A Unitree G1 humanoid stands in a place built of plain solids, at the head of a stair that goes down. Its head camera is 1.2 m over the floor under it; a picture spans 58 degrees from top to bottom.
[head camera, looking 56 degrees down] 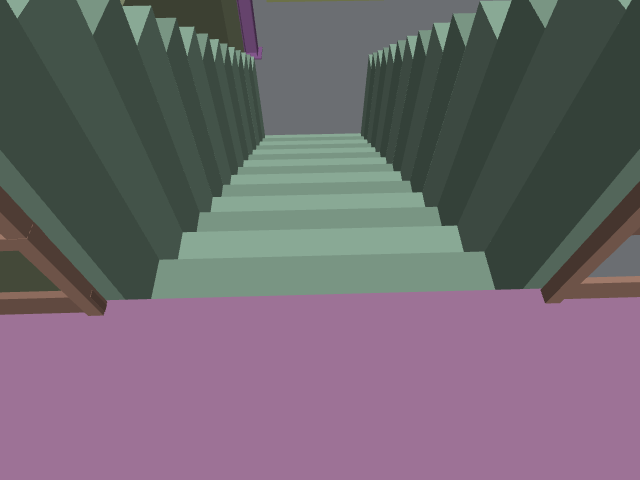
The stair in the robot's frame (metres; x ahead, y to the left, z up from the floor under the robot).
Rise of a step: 0.19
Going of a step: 0.26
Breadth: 1.27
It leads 2 degrees to the left of straight ahead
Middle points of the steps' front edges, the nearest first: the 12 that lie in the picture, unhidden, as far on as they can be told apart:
0.61 -0.02 0.00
0.87 -0.01 -0.19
1.13 0.00 -0.38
1.39 0.01 -0.57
1.64 0.01 -0.76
1.90 0.02 -0.95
2.16 0.03 -1.13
2.42 0.04 -1.32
2.68 0.04 -1.51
2.94 0.05 -1.70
3.20 0.06 -1.89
3.46 0.07 -2.08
